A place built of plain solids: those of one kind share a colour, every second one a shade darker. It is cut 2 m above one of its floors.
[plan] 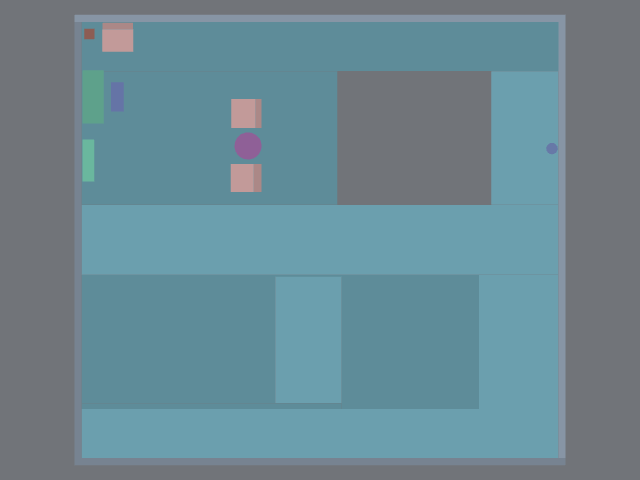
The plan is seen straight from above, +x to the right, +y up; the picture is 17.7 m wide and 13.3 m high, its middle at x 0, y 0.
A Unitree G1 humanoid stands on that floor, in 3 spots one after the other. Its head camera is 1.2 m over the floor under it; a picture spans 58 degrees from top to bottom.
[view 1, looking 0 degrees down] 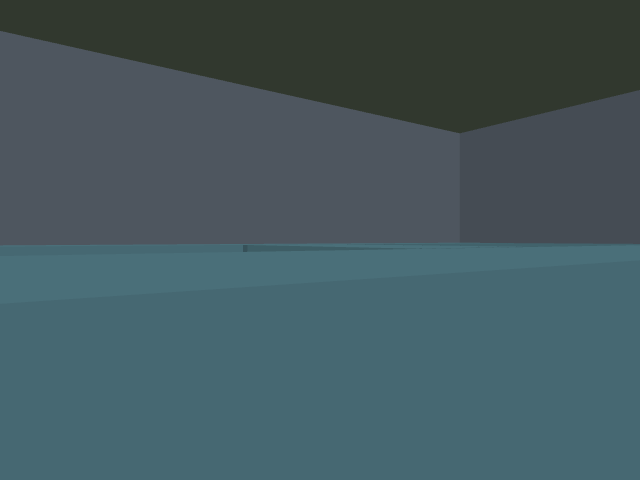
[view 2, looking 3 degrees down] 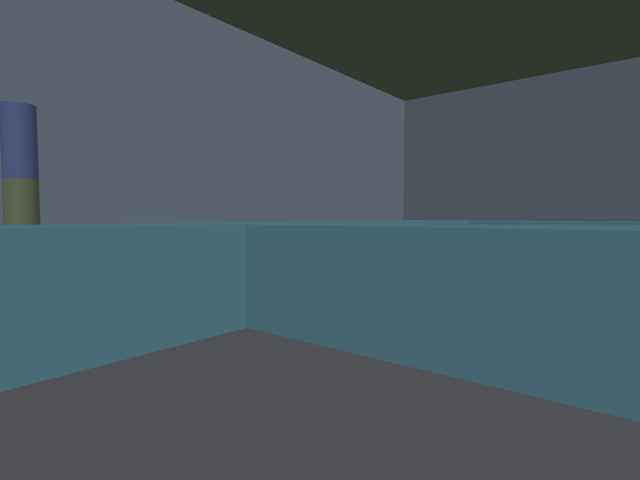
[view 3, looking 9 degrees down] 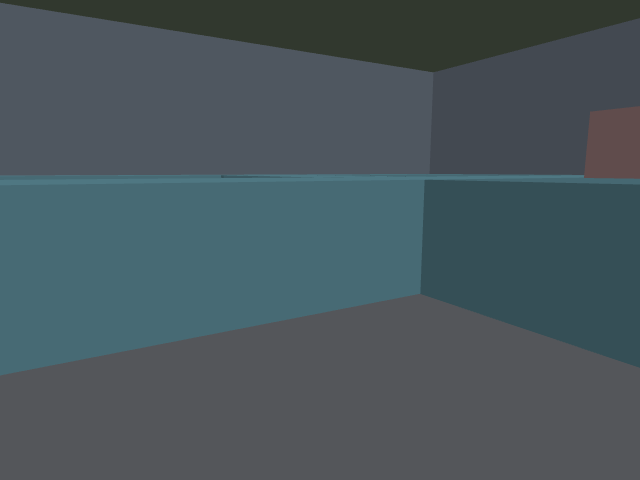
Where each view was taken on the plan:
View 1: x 3.53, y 1.63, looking -125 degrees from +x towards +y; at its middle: wall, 9.36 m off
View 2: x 1.20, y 4.08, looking -51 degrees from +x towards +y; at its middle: floor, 4.01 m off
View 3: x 3.47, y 4.03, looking -121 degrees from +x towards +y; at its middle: floor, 3.61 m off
